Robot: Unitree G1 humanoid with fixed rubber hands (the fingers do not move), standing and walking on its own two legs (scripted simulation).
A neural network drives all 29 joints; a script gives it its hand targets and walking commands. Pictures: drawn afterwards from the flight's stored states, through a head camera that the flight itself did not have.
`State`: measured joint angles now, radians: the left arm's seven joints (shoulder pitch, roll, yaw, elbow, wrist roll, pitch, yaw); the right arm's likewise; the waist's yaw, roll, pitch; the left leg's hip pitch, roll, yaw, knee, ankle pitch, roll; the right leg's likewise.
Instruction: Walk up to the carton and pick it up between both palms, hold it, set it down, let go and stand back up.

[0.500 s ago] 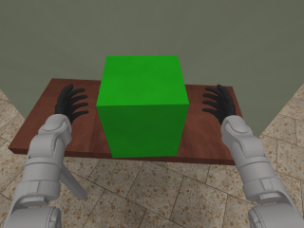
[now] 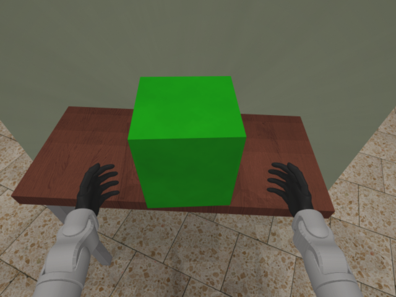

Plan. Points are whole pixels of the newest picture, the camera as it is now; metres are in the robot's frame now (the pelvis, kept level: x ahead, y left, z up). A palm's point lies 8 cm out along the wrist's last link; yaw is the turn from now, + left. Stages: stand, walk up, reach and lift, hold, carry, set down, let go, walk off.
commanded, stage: set down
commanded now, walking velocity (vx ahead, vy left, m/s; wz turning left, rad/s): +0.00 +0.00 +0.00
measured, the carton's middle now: (187, 144) +0.45 +0.06 +0.05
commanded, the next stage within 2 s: let go in 1.44 s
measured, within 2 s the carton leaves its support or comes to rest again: neither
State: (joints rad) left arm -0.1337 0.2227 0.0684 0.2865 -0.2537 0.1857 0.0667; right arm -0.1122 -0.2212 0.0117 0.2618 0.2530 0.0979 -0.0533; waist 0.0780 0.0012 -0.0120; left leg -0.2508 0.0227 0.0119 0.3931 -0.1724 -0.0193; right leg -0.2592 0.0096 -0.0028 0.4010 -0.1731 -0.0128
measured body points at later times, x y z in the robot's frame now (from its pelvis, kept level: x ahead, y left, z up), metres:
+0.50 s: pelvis +0.02 +0.01 +0.00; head +0.02 +0.01 +0.45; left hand +0.26 +0.24 +0.00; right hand +0.28 -0.18 +0.00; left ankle +0.02 +0.13 -0.74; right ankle +0.02 -0.11 -0.74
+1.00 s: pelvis +0.02 +0.01 +0.00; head +0.03 +0.01 +0.45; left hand +0.22 +0.24 -0.04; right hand +0.24 -0.19 -0.04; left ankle +0.02 +0.13 -0.74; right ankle +0.02 -0.11 -0.74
